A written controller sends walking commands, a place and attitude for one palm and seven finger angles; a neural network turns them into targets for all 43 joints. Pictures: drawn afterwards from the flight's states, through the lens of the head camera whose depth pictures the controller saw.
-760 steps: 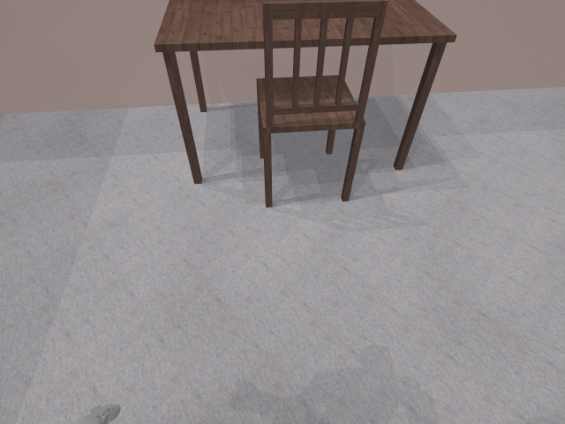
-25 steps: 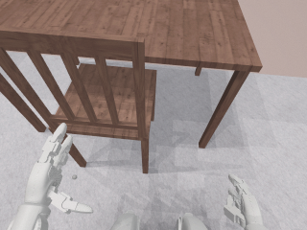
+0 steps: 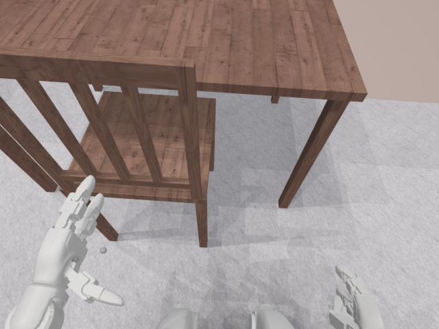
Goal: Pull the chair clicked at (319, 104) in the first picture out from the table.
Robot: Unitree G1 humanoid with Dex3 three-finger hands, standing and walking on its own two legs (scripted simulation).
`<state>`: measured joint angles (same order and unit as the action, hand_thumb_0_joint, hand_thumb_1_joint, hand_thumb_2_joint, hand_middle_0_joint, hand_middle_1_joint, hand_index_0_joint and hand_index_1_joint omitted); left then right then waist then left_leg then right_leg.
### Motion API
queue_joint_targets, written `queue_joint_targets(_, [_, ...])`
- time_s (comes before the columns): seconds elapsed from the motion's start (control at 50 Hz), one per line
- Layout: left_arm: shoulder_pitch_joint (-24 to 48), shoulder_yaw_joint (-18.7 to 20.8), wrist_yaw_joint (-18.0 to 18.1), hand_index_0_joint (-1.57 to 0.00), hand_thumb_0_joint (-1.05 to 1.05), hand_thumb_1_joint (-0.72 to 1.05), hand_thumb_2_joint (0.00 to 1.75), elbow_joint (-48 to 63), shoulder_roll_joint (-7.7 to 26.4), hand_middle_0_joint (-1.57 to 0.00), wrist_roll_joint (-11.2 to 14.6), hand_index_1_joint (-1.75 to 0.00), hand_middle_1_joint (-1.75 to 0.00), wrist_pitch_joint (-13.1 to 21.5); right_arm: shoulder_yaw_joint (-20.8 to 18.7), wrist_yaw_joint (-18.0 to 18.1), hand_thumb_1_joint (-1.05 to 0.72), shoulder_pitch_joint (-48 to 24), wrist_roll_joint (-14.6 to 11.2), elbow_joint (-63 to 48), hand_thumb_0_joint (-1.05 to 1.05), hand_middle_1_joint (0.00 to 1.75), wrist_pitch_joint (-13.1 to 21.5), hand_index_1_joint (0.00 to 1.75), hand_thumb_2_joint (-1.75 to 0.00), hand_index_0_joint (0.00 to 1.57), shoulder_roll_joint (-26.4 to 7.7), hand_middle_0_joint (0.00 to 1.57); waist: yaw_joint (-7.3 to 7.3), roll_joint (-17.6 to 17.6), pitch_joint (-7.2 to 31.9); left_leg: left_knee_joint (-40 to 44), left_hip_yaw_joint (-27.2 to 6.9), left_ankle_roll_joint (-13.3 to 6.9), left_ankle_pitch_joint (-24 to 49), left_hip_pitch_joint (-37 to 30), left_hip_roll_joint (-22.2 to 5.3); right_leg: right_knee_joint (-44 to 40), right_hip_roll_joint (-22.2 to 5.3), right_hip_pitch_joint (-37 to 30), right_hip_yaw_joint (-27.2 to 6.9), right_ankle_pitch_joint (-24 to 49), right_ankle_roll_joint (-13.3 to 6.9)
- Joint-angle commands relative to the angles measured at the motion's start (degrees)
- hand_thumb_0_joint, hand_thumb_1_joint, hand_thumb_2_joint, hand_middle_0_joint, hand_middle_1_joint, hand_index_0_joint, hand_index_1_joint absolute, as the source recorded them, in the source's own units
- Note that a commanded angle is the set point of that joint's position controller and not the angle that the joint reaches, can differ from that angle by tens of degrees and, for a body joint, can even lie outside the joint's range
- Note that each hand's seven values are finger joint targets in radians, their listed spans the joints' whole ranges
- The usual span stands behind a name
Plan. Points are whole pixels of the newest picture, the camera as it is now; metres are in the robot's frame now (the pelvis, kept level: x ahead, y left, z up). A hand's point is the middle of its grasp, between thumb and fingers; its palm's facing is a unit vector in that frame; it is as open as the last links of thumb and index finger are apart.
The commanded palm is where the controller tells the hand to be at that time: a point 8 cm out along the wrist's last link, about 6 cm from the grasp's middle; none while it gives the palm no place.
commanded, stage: raise the hand toward the chair's back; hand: left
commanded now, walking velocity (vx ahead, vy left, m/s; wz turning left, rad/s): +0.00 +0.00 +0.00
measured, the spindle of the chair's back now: (106, 139) +0.48 +0.27 +0.01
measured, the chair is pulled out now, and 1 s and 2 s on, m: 0.00 0.00 0.00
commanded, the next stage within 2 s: aim the fingers beside a spindle in 0.26 s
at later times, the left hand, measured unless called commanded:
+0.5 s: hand (105, 252) +0.24 +0.20 +0.03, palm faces -0.04 -1.00 -0.04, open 17.0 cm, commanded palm +0.23 +0.25 +0.04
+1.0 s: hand (126, 231) +0.28 +0.18 +0.02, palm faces -0.05 -1.00 -0.05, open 17.0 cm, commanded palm +0.26 +0.23 +0.02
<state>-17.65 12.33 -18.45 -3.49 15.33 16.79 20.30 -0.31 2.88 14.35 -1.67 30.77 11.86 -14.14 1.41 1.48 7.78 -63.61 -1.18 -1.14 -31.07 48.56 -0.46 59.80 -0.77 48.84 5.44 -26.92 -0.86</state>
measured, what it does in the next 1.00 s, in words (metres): stands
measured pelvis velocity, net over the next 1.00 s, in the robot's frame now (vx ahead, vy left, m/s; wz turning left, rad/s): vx -0.01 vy -0.01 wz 0.00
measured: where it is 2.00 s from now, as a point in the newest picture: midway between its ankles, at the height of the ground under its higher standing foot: outside the picture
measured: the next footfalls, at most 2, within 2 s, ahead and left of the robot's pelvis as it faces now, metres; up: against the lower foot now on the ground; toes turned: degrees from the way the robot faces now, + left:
none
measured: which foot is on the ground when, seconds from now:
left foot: down 0.00-1.00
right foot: down 0.00-1.00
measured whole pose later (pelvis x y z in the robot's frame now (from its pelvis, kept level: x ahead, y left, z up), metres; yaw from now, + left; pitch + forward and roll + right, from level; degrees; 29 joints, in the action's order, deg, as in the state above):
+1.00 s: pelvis -0.01 -0.01 -0.02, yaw +0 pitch +19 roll -2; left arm -5.0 9.9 -15.4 -11.8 14.2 14.2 23.8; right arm 0.5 2.3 13.2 -1.0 31.5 10.1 -14.6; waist 1.5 1.7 8.0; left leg -68.6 -1.3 -0.8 -31.7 55.5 -0.2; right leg 65.4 -1.2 56.0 5.5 -28.0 -1.4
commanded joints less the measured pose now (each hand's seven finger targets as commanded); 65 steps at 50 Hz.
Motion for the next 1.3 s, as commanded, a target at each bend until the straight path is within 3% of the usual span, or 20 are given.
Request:
queue_joint_targets(0.0, [4.35, 5.91, 2.24, -0.06, 0.0, -0.5, 0.3, 10.12, 7.49, -0.06, 0.98, -0.08, -0.08, 7.23, -2.75, 0.04, -0.9, -2.22, 0.23, -7.02, 0.0, 0.3, 3.02, 0.3, -0.9, 0.2, -6.97, 0.2, -0.3, 2.0, 12.19, 8.59, -1.73, 0.54, 20.39, -6.11, 0.65, -5.5, 1.05, -9.37, -1.45, 13.13, -0.54])
queue_joint_targets(0.08, [3.48, 3.38, 0.01, -0.06, 0.0, -0.5, 0.3, 7.51, 6.94, -0.06, 0.04, -0.08, -0.08, 6.02, -2.88, -0.07, -0.9, -1.88, -0.21, -7.7, 0.0, 0.3, 2.61, 0.3, -0.9, 0.2, -7.95, 0.2, -0.01, 2.8, 12.88, 8.58, -1.39, 0.28, 19.09, -6.1, 0.67, -5.95, 0.92, -9.05, -1.96, 12.18, -0.64])
queue_joint_targets(0.2, [4.63, 5.98, -1.06, -0.06, 0.0, -0.5, 0.3, 12.74, 9.52, -0.06, 1.53, -0.08, -0.08, 5.27, -2.74, 0.53, -0.9, -2.34, -0.33, -8.9, 0.0, 0.3, 2.46, 0.3, -0.9, 0.2, -7.66, 0.2, -0.62, 1.66, 16.76, 8.92, -1.49, -0.06, 20.95, -7.88, 0.79, -6.38, 0.93, -12.7, -2.25, 14.72, -0.38])
queue_joint_targets(0.28, [5.1, 6.64, 0.56, -0.06, 0.0, -0.5, 0.3, 10.86, 8.91, -0.06, 1.67, -0.08, -0.08, 6.49, -2.47, 0.6, -0.9, -2.63, -0.04, -7.86, 0.0, 0.3, 2.42, 0.3, -0.9, 0.2, -7.18, 0.2, -0.42, 1.62, 13.49, 8.49, -1.76, 0.12, 18.47, -6.11, 0.76, -6.18, 1.1, -10.12, -1.98, 11.9, -0.44])
queue_joint_targets(0.34, [4.8, 4.34, 0.13, -0.06, 0.0, -0.5, 0.3, 8.0, 6.75, -0.06, 1.08, -0.08, -0.08, 6.22, -2.4, 0.4, -0.9, -2.56, -0.19, -8.02, 0.0, 0.3, 2.27, 0.3, -0.9, 0.2, -7.43, 0.2, 0.28, 1.19, 11.4, 8.62, -1.72, 0.21, 15.47, -4.95, 0.8, -6.39, 0.99, -8.1, -1.83, 9.06, -0.32])
queue_joint_targets(0.4, [8.38, 1.41, -0.99, -0.06, 0.0, -0.5, 0.3, 7.35, 5.91, -0.06, 0.27, -0.08, -0.08, 5.42, -2.12, 0.43, -0.9, -2.19, -0.2, -8.19, 0.0, 0.3, 2.43, 0.3, -0.9, 0.2, -8.1, 0.2, 1.23, 1.34, 11.87, 8.27, -2.17, -0.01, 14.63, -4.83, 0.78, -6.01, 0.9, -6.86, -1.92, 8.18, -0.42])
queue_joint_targets(0.44, [9.9, 1.42, -1.4, -0.06, 0.0, -0.5, 0.3, 8.3, 6.87, -0.06, 0.21, -0.08, -0.08, 5.06, -2.19, 0.58, -0.9, -1.91, -0.12, -8.4, 0.0, 0.3, 2.64, 0.3, -0.9, 0.2, -8.36, 0.2, 1.06, 1.91, 13.73, 7.79, -2.09, -0.12, 14.7, -5.03, 0.86, -6.05, 0.68, -7.44, -2.42, 8.42, -0.42])
queue_joint_targets(0.48, [12.06, 3.72, -0.98, -0.06, 0.0, -0.5, 0.3, 8.71, 9.38, -0.06, 0.21, -0.08, -0.08, 5.3, -2.16, 0.85, -0.9, -1.75, -0.05, -8.12, 0.0, 0.3, 2.7, 0.3, -0.9, 0.2, -8.61, 0.2, 0.8, 1.17, 14.99, 7.42, -2.27, -0.13, 14.72, -4.53, 0.74, -5.46, 0.86, -7.7, -2.47, 8.07, -0.5])
queue_joint_targets(0.52, [12.51, 2.34, -0.21, -0.06, 0.0, -0.5, 0.3, 10.93, 7.72, -0.06, 0.03, -0.08, -0.08, 6.04, -2.1, 0.7, -0.9, -1.97, 0.09, -8.46, 0.0, 0.3, 2.91, 0.3, -0.9, 0.2, -7.95, 0.2, 0.32, 3.19, 16.6, 7.58, -2.3, 0.06, 17.12, -6.47, 0.76, -4.72, 0.68, -7.75, -2.23, 9.89, -0.66])
queue_joint_targets(0.58, [10.5, 3.84, 1.96, -0.06, 0.0, -0.5, 0.3, 10.04, 8.34, -0.06, -0.13, -0.08, -0.08, 6.34, -2.22, 0.32, -0.9, -1.93, 0.36, -8.04, 0.0, 0.3, 2.69, 0.3, -0.9, 0.2, -7.79, 0.2, -0.58, 2.83, 17.12, 7.58, -2.45, 0.37, 19.35, -6.43, 0.61, -4.0, 0.86, -7.81, -1.78, 11.26, -0.76])
queue_joint_targets(0.62, [10.77, 4.34, 2.9, -0.06, 0.0, -0.5, 0.3, 7.83, 8.05, -0.06, -0.5, -0.08, -0.08, 6.03, -2.32, 0.06, -0.9, -2.01, 0.41, -7.81, 0.0, 0.3, 2.11, 0.3, -0.9, 0.2, -7.68, 0.2, -0.27, 0.86, 16.32, 7.18, -2.06, 0.35, 17.76, -4.64, 0.69, -3.98, 0.77, -7.72, -1.94, 10.69, -0.46])
queue_joint_targets(0.72, [13.45, 2.0, 3.03, -0.06, 0.0, -0.5, 0.3, 3.01, 6.4, -0.06, -1.71, -0.08, -0.08, 4.84, -2.22, -0.29, -0.9, -2.01, 0.22, -8.31, 0.0, 0.3, 0.88, 0.3, -0.9, 0.2, -8.22, 0.2, 0.57, 0.59, 13.87, 6.55, -1.4, 0.13, 13.61, -1.25, 0.88, -4.03, 0.67, -5.83, -2.62, 7.79, -0.35])
queue_joint_targets(0.8, [16.37, 2.74, 2.37, -0.06, 0.0, -0.5, 0.3, 5.73, 7.8, -0.06, -1.19, -0.08, -0.08, 6.11, -2.34, -0.01, -0.9, -1.59, 0.21, -8.38, 0.0, 0.3, 0.98, 0.3, -0.9, 0.2, -8.27, 0.2, 0.19, 1.06, 18.19, 6.1, -1.47, -0.1, 15.53, -2.55, 0.82, -3.61, 0.57, -7.76, -3.11, 9.71, -0.5])
queue_joint_targets(0.92, [21.23, 1.66, 3.06, -0.06, 0.0, -0.5, 0.3, 3.97, 6.97, -0.06, -1.44, -0.08, -0.08, 7.88, -2.25, 0.14, -0.9, -1.28, 0.57, -6.46, 0.0, 0.3, 1.3, 0.3, -0.9, 0.2, -8.13, 0.2, 1.05, 1.96, 17.82, 5.02, -1.96, 0.07, 15.84, -2.28, 0.68, -2.34, 0.55, -4.93, -2.97, 9.59, -0.49])
queue_joint_targets(1.0, [20.82, -0.03, 3.35, -0.06, 0.0, -0.5, 0.3, -0.02, 5.16, -0.06, -2.16, -0.08, -0.08, 6.56, -2.25, -0.37, -0.9, -1.13, 0.53, -6.49, 0.0, 0.3, 0.7, 0.3, -0.9, 0.2, -8.23, 0.2, 1.09, 1.08, 17.43, 4.63, -1.66, 0.02, 15.48, -1.03, 0.8, -1.92, 0.49, -4.43, -2.99, 9.88, -0.45])
queue_joint_targets(1.02, [21.01, 1.84, 3.6, -0.06, 0.0, -0.5, 0.3, -0.47, 7.1, -0.06, -2.34, -0.08, -0.08, 6.28, -2.49, -0.35, -0.9, -1.01, 0.51, -6.44, 0.0, 0.3, 0.36, 0.3, -0.9, 0.2, -8.51, 0.2, 0.51, 0.49, 18.19, 4.47, -1.56, 0.05, 15.09, -0.29, 0.78, -1.82, 0.43, -5.05, -3.29, 9.72, -0.46])
queue_joint_targets(1.04, [21.97, 0.38, 3.53, -0.06, 0.0, -0.5, 0.3, -1.21, 5.72, -0.06, -2.48, -0.08, -0.08, 5.82, -2.33, -0.41, -0.9, -1.19, 0.5, -6.69, 0.0, 0.3, 0.08, 0.3, -0.9, 0.2, -8.36, 0.2, 1.06, -0.26, 17.61, 4.31, -1.36, -0.1, 14.25, 0.44, 0.9, -2.02, 0.42, -5.06, -3.5, 9.39, -0.31])
queue_joint_targets(1.08, [23.21, 2.05, 3.92, -0.06, 0.0, -0.5, 0.3, -1.75, 7.42, -0.06, -2.73, -0.08, -0.08, 5.81, -2.38, -0.35, -0.9, -1.09, 0.47, -6.96, 0.0, 0.3, -0.36, 0.3, -0.9, 0.2, -8.51, 0.2, 0.57, -0.6, 18.01, 4.03, -1.27, -0.21, 13.39, 1.54, 0.96, -1.86, 0.46, -5.28, -3.79, 8.43, -0.42])
queue_joint_targets(1.2, [26.19, 2.17, 4.96, -0.06, 0.0, -0.5, 0.3, 1.78, 7.24, -0.06, -2.69, -0.08, -0.08, 7.98, -2.38, -0.43, -0.9, -1.12, 0.82, -6.95, 0.0, 0.3, -0.83, 0.3, -0.9, 0.2, -7.78, 0.2, 0.17, 1.99, 22.75, 3.38, -1.13, -0.04, 18.44, -1.51, 0.81, -0.34, 0.45, -6.53, -3.78, 13.43, -0.53])
queue_joint_targets(1.28, [28.79, -0.44, 4.96, -0.06, 0.0, -0.5, 0.3, -3.23, 5.33, -0.06, -3.47, -0.08, -0.08, 7.56, -2.33, -0.45, -0.9, -0.66, 0.86, -5.69, 0.0, 0.3, -1.2, 0.3, -0.9, 0.2, -8.16, 0.2, 1.86, 0.51, 19.66, 2.25, -1.35, -0.2, 16.32, 0.95, 0.71, -0.08, 0.56, -3.44, -3.7, 11.81, -0.41])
